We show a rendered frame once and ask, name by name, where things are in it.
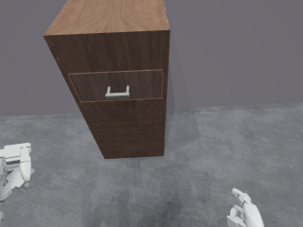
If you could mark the handle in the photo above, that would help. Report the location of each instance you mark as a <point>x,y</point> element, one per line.
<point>109,95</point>

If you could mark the cabinet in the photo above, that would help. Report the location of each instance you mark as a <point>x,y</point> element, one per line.
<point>89,36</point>

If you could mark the robot left hand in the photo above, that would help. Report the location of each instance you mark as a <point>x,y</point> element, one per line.
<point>16,160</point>

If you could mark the robot right hand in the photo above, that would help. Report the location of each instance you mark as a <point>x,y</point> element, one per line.
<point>248,215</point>

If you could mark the drawer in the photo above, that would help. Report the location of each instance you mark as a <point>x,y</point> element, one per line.
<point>93,86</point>

